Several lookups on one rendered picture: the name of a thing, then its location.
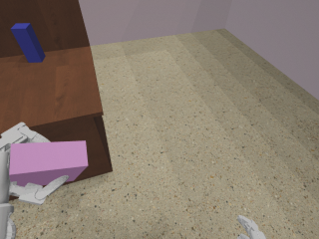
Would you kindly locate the robot left hand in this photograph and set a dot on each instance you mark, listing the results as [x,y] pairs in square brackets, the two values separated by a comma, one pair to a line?
[32,193]

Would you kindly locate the robot right hand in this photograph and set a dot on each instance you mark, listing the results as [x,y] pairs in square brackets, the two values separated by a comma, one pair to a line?
[251,228]

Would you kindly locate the robot left forearm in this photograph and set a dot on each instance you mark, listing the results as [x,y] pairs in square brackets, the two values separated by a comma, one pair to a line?
[7,226]

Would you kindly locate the table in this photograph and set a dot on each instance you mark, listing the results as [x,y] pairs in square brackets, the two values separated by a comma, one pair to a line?
[58,98]

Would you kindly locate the sponge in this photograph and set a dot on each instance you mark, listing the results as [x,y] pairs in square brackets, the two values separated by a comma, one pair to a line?
[42,162]

